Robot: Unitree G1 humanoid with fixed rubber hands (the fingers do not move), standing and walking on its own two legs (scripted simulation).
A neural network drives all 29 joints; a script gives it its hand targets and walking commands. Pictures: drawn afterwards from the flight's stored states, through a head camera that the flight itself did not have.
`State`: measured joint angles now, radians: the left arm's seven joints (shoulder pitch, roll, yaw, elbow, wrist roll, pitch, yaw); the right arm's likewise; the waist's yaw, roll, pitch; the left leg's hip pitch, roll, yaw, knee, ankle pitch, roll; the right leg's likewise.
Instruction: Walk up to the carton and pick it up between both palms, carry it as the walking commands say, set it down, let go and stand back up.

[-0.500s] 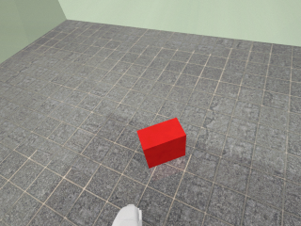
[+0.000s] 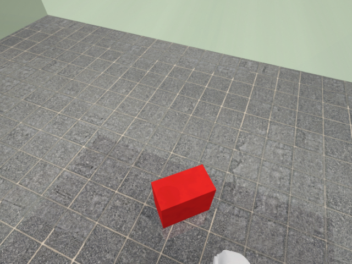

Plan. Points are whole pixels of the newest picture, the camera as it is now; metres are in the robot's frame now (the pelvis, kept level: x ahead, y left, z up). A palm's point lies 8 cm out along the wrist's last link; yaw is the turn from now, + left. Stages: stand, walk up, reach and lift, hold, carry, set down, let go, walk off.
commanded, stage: walk up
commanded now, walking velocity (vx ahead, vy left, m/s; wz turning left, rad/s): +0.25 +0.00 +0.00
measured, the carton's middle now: (182, 197) +0.53 -0.02 -0.65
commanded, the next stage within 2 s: none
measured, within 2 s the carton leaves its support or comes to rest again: neither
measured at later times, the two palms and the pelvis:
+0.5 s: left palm out of the picture +0.11 +0.21 -0.12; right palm out of the picture +0.08 -0.28 -0.16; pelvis +0.07 -0.03 +0.00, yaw +2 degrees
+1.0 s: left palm out of the picture +0.04 +0.25 -0.15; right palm out of the picture +0.13 -0.19 -0.15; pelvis +0.07 +0.03 +0.00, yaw +2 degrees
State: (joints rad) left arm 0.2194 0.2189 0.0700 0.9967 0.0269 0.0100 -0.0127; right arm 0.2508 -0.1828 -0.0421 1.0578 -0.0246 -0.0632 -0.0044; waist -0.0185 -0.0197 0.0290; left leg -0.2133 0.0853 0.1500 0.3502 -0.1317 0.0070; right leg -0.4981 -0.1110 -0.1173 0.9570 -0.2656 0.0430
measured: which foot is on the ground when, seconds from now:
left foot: down 0.00-0.18, up 0.20-0.66, down 0.68-1.00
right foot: up 0.00-0.16, down 0.18-0.68, up 0.70-0.90, down 0.92-1.00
